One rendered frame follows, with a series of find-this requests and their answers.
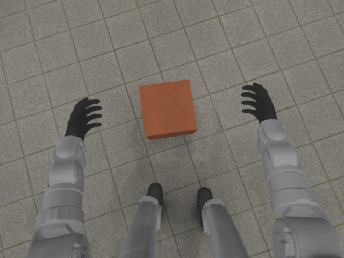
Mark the carton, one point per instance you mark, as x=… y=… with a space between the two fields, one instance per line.
x=168 y=109

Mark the robot right hand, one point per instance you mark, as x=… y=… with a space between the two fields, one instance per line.
x=265 y=108

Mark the right robot foot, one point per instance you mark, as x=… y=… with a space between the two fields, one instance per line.
x=204 y=195

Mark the robot left upper arm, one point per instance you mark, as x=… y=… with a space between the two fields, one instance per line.
x=73 y=245

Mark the robot left hand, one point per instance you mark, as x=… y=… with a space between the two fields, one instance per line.
x=77 y=125

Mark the robot right upper arm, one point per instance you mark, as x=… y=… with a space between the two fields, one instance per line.
x=305 y=237

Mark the left robot forearm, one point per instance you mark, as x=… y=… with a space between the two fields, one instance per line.
x=62 y=206

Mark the robot foot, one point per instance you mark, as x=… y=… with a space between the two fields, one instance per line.
x=155 y=190
x=204 y=195

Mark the right robot forearm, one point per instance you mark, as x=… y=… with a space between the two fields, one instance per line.
x=290 y=191

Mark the left robot foot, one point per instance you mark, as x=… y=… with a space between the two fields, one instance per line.
x=155 y=190

